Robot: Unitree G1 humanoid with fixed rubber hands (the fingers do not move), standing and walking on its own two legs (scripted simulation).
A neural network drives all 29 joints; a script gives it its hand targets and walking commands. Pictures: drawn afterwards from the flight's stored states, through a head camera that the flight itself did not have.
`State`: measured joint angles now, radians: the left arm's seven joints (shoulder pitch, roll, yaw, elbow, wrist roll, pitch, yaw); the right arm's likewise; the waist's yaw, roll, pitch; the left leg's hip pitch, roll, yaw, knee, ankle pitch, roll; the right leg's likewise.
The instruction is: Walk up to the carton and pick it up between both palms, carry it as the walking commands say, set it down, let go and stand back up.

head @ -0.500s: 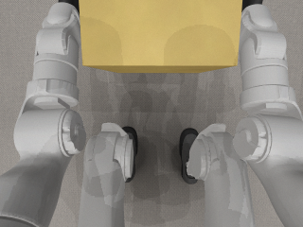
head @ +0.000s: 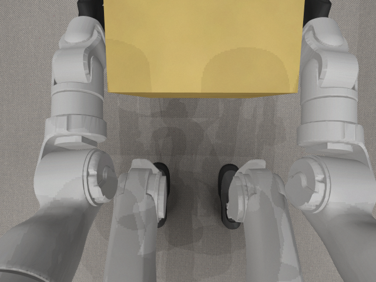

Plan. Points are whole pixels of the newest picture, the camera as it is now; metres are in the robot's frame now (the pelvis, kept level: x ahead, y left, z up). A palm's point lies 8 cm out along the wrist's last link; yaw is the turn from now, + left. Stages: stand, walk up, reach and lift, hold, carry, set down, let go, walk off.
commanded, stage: reach and lift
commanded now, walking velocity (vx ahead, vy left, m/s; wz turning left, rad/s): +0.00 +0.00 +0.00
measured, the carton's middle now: (200, 34) +0.55 +0.01 -0.16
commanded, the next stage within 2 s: none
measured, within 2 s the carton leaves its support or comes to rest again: neither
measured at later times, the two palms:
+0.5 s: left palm (70, 3) +0.53 +0.18 -0.03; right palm (348, 10) +0.53 -0.16 -0.02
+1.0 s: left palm out of the picture +0.50 +0.19 +0.05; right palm out of the picture +0.50 -0.15 +0.06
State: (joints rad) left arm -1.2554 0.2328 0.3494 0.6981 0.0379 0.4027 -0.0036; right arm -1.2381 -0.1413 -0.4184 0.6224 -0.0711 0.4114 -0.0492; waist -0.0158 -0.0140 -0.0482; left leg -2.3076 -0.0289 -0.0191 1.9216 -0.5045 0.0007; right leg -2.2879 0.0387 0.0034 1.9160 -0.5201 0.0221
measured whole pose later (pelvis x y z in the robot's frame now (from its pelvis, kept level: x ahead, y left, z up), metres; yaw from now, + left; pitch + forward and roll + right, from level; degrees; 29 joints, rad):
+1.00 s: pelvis +0.01 +0.00 +0.12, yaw +1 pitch +47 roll -2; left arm -1.05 0.11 0.48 0.66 0.21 0.47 -0.10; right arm -1.03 -0.02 -0.54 0.60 -0.21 0.45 0.04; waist -0.01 0.00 -0.20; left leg -1.91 -0.04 -0.02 1.52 -0.43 0.01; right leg -1.89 0.03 0.02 1.51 -0.44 0.02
